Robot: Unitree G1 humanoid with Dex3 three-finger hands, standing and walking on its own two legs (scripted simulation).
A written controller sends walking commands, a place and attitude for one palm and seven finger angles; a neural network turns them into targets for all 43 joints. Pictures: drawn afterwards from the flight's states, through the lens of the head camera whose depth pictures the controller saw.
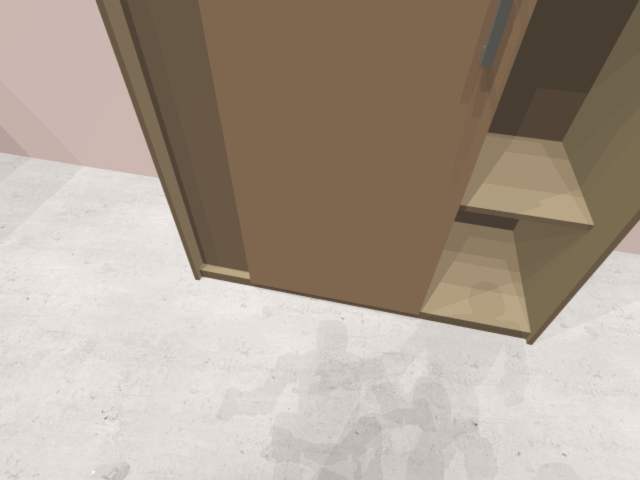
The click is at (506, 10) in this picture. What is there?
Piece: wardrobe's sliding door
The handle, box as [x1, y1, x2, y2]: [480, 0, 513, 66]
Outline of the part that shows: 513,0 499,1 486,44 483,46 482,57 480,61 481,65 491,66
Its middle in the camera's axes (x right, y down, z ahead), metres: +0.31 -0.39 +0.66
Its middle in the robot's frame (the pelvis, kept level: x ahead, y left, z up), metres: +0.79 -0.26 +0.28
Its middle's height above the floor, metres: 1.05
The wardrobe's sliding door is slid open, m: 0.39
